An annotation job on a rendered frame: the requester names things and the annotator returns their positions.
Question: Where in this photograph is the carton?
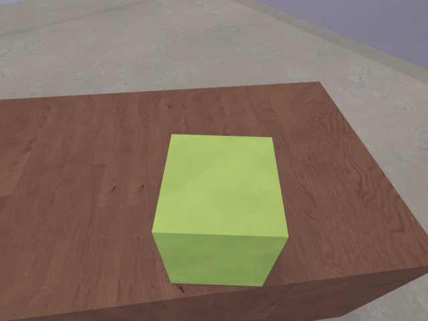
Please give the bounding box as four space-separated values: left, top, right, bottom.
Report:
152 134 289 286

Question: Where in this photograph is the pedestal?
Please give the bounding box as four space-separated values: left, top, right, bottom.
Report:
0 82 428 321

